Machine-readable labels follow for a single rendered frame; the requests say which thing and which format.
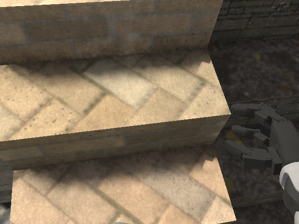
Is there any right robot hand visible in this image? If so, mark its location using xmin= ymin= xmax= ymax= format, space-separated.
xmin=224 ymin=102 xmax=299 ymax=175

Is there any right robot forearm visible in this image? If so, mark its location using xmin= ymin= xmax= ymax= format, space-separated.
xmin=279 ymin=161 xmax=299 ymax=224

